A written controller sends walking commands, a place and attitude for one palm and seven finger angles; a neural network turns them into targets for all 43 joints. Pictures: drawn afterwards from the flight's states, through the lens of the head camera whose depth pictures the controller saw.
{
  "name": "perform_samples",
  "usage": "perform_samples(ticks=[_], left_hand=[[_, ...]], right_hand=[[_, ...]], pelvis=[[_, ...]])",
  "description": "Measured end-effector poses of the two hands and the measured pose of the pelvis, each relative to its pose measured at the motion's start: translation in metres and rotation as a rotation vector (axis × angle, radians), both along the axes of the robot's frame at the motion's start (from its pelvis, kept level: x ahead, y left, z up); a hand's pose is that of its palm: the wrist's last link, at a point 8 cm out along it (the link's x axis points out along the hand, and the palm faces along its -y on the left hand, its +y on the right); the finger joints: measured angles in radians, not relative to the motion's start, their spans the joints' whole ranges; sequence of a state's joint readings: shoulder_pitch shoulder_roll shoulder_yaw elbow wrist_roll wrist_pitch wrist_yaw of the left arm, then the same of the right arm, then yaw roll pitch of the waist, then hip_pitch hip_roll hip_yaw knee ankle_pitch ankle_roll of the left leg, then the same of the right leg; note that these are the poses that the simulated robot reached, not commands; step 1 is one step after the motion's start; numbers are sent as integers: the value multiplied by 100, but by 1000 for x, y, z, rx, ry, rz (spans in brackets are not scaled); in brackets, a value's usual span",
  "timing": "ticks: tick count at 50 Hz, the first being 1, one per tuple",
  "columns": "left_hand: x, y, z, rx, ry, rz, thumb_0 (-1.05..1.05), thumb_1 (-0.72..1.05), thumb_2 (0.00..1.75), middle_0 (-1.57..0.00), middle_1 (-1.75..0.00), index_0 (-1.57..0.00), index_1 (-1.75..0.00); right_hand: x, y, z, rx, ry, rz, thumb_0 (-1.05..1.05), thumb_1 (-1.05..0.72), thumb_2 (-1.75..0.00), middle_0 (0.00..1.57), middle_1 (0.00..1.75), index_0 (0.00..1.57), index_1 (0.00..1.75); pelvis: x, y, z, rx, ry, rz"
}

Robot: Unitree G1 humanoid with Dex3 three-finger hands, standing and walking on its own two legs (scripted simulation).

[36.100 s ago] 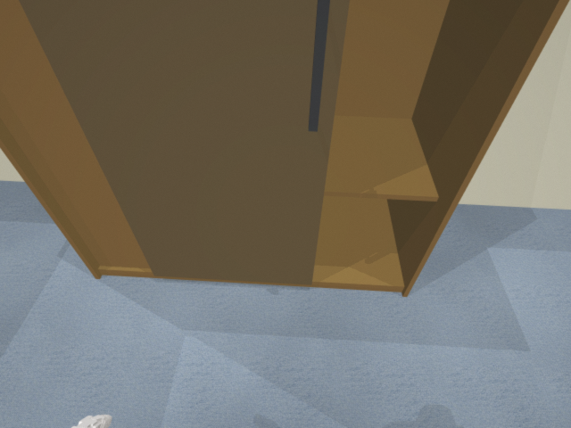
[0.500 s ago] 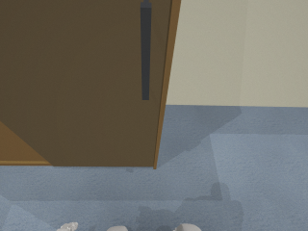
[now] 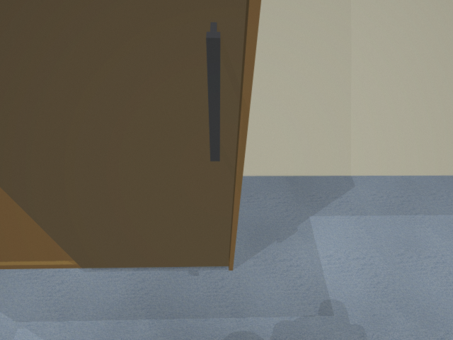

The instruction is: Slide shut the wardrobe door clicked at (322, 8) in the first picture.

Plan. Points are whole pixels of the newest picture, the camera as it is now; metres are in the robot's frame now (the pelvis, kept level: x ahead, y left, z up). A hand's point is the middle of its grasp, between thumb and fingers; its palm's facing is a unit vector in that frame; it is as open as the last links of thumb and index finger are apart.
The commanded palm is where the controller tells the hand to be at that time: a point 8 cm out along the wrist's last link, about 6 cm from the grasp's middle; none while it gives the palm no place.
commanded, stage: come to a stop and stand still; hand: left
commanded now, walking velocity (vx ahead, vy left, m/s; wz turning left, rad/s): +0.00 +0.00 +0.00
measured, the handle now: (214, 101) +0.49 +0.05 +0.17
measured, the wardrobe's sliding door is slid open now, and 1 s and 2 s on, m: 0.00 0.00 0.00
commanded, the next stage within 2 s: look again from close up in 0.42 s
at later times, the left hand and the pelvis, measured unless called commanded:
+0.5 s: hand out of the picture +0.02 +0.20 -0.17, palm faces -0.01 -0.97 -0.24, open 7.4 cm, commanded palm none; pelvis +0.01 +0.01 +0.00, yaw -1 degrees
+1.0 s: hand out of the picture +0.02 +0.16 -0.17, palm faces +0.00 -0.98 -0.21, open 7.4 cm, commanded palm none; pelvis +0.01 -0.02 +0.01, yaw -1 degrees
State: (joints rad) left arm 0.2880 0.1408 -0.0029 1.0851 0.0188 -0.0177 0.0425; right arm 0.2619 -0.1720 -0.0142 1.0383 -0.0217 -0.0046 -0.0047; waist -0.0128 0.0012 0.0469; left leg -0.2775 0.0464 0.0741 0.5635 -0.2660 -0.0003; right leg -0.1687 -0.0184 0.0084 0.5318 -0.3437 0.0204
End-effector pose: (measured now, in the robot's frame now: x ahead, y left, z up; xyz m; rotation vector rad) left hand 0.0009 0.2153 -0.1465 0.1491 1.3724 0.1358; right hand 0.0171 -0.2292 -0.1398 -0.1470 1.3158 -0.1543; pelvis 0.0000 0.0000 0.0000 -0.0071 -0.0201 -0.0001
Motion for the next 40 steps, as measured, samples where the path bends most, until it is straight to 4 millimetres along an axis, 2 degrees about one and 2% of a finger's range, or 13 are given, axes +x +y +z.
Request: perform_samples(ticks=[8,15,27,40], left_hand=[[19,32,6,49,-58,-15,1,91,90,-20,-30,-20,-29],[21,42,11,71,-44,-27,1,91,90,-20,-29,-20,-29],[13,23,9,44,0,-22,1,91,90,-20,-29,-20,-29],[16,1,7,21,-7,-16,1,91,90,-20,-30,-20,-29]], right_hand=[[-1,16,-4,7,-7,9,1,-94,-89,20,30,20,30],[2,15,-2,10,-4,12,1,-93,-89,20,30,20,30],[18,-1,2,-5,-17,18,1,-91,-89,20,30,20,30],[25,-17,4,-14,-17,19,0,-91,-89,20,30,20,30]], pelvis=[[1,13,-2,9,1,-6],[3,14,1,18,14,-15],[7,3,3,21,13,-21],[10,-12,5,21,9,-19]])
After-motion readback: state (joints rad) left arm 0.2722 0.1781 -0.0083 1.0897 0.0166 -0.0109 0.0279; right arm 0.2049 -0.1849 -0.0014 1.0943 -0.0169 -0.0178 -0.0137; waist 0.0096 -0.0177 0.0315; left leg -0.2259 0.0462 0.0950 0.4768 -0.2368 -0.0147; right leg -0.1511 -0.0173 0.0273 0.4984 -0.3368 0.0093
